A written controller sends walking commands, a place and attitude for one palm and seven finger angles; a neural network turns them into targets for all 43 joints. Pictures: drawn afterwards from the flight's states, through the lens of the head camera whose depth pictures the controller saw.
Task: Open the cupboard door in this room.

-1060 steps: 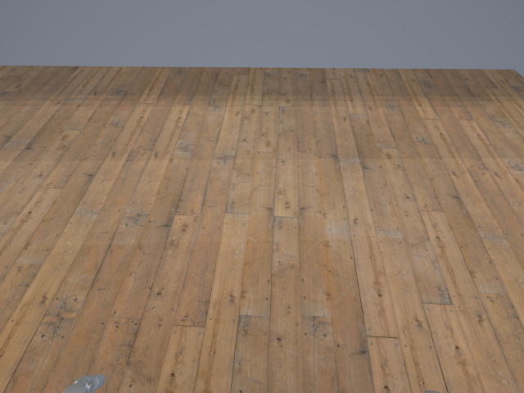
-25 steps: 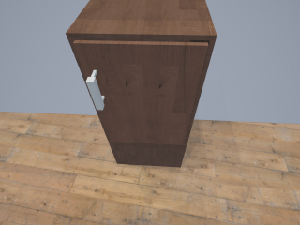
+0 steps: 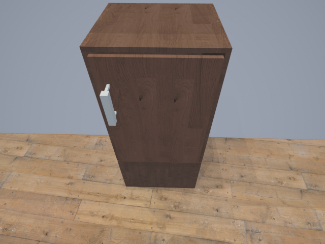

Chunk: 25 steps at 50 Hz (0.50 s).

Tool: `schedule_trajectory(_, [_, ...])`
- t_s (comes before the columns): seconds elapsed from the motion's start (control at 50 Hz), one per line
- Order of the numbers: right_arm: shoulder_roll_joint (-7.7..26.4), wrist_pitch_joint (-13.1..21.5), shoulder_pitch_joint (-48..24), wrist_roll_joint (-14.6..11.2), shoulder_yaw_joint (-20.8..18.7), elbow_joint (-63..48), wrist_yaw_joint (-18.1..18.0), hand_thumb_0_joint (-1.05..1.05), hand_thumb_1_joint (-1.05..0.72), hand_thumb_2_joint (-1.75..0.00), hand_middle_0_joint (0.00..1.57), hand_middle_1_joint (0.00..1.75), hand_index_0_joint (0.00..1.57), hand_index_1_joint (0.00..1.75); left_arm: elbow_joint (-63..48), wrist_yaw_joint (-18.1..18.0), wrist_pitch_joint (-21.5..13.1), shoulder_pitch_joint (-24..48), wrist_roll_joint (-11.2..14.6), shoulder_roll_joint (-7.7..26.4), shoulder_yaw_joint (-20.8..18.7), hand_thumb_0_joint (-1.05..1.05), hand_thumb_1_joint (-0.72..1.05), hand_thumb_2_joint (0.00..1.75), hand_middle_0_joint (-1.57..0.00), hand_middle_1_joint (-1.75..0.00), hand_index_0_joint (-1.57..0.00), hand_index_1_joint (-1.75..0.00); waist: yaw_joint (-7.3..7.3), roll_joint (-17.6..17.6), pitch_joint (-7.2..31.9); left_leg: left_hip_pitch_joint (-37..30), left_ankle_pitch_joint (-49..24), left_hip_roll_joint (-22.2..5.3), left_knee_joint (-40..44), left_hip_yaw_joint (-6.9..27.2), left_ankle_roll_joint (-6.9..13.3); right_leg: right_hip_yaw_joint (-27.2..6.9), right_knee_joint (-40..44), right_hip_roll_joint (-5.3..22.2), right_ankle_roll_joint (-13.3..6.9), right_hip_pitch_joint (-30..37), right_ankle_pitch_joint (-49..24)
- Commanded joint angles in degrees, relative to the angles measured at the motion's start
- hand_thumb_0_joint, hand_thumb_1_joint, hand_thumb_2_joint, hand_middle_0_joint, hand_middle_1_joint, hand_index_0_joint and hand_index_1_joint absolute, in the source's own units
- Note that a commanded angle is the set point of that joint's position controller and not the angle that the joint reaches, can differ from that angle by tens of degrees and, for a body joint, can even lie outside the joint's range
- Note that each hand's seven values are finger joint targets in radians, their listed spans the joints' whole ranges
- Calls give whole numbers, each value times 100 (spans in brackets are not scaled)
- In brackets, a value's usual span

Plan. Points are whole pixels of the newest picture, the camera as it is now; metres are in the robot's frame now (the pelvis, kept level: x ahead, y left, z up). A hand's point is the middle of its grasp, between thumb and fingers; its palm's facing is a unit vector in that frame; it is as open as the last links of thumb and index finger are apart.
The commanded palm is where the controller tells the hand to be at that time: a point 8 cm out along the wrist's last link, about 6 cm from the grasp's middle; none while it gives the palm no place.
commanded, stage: come to a stop and stand still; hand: left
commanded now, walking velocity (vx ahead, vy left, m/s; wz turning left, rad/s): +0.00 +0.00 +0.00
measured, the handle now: (110, 105) +0.55 +0.22 +0.01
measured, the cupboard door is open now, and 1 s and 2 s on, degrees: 0 0 0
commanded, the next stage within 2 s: look again from close up in 0.24 s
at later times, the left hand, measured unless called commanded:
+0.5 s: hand out of the picture -0.01 +0.16 -0.17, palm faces +0.02 -0.98 -0.19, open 7.4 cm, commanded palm none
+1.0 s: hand out of the picture +0.04 +0.16 -0.15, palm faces +0.12 -0.97 -0.22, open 7.3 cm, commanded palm +0.11 +0.20 -0.06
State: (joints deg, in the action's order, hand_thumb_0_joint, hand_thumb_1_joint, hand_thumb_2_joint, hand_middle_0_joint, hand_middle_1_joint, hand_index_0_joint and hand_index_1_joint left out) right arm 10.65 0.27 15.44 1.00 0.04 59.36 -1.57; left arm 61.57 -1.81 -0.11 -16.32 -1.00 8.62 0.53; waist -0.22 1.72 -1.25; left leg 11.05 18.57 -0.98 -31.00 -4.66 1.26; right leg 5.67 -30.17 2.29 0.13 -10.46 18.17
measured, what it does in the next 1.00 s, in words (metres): stands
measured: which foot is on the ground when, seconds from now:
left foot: down 0.00-1.00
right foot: down 0.00-1.00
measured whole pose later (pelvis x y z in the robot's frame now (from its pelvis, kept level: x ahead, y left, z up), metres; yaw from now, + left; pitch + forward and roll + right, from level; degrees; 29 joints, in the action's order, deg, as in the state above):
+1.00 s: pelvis +0.01 -0.02 +0.00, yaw -1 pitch +0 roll +0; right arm 9.6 3.6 17.5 -0.3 1.0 60.3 -2.8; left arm 44.9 -3.3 3.7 -22.7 2.8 9.0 -0.5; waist -1.1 0.6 -2.1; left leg 10.0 17.6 -2.5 -27.5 -4.4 -0.7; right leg 5.6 -28.1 0.4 -1.6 -10.4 17.7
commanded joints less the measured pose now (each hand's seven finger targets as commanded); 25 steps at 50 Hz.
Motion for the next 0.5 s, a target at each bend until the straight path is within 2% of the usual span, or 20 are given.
schedule_trajectory(0.0, [444, 110, 288, -5, -15, -174, 11, 0, -90, -90, 20, 30, 20, 30, -204, -15, -71, -153, 22, 592, -71, 0, 90, 90, -20, -30, -20, -30, 32, -155, -635, 456, -628, -552, 1084, 709, 171, -477, 614, 322, -208, -263, -305])
schedule_trajectory(0.06, [492, 125, 300, 1, -14, -128, 16, 0, -90, -90, 20, 30, 20, 30, -194, -5, -50, -209, 19, 591, -82, 0, 90, 90, -20, -30, -20, -30, -3, -77, -606, 510, -206, -554, 1292, 760, 191, -471, 630, 317, -193, -241, -123])
schedule_trajectory(0.12, [491, 145, 331, 1, 2, -76, 18, 0, -90, -90, 20, 30, 20, 30, -166, 3, -53, -253, 16, 611, -85, 0, 90, 90, -20, -30, -20, -30, -25, -20, -478, 493, -168, -544, 1351, 763, 194, -474, 627, 345, -191, -141, -189])
schedule_trajectory(0.2, [441, 177, 425, -13, 11, 22, 15, 0, -90, -90, 20, 30, 20, 30, -141, 1, -85, -262, 18, 629, -87, 0, 90, 90, -20, -30, -20, -30, -29, -178, -245, 324, -626, -523, 1231, 678, 184, -492, 635, 408, -194, -13, -474])
schedule_trajectory(0.26, [403, 188, 476, -18, 18, 122, 2, 0, -90, -90, 20, 30, 20, 30, -74, 3, -95, -294, 34, 612, -83, 0, 90, 90, -20, -30, -20, -30, -26, -138, -185, 201, -854, -516, 1148, 617, 170, -495, 650, 439, -197, -31, -621])
schedule_trajectory(0.36, [331, 199, 545, -29, 21, 275, -16, 0, -90, -90, 20, 30, 20, 30, 14, -16, -114, -329, 35, 576, -80, 0, 90, 90, -20, -30, -20, -30, -15, -194, -155, 81, -1252, -519, 1045, 566, 154, -507, 615, 456, -204, 5, -989])
schedule_trajectory(0.48, [222, 189, 536, -38, 11, 405, -36, 0, -90, -90, 20, 30, 20, 30, 101, -30, -127, -378, 18, 532, -86, 0, 90, 90, -20, -30, -20, -30, -10, -210, -276, 21, -1375, -526, 982, 484, 122, -520, 649, 465, -209, -34, -1248])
